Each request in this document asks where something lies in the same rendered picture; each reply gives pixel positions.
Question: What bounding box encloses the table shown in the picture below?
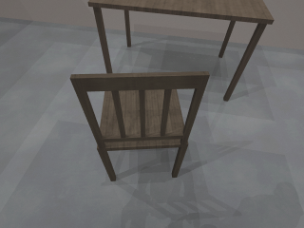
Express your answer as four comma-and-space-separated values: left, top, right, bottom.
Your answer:
87, 0, 275, 102

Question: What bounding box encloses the chair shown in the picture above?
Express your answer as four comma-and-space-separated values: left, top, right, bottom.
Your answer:
69, 71, 210, 181

